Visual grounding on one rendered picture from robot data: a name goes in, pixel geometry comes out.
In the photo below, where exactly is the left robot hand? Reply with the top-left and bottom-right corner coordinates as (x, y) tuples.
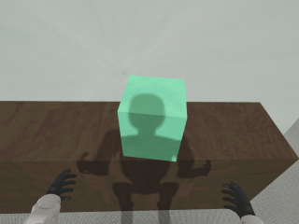
(46, 169), (77, 201)

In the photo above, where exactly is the robot left forearm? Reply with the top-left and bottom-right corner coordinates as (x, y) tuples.
(23, 194), (61, 224)

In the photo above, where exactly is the carton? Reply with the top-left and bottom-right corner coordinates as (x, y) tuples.
(117, 75), (188, 161)

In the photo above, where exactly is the pedestal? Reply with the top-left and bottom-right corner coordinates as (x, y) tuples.
(0, 101), (299, 214)

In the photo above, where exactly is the robot right forearm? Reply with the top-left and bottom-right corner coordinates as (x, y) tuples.
(240, 215), (263, 224)

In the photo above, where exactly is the right robot hand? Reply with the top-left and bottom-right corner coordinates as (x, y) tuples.
(221, 182), (256, 220)

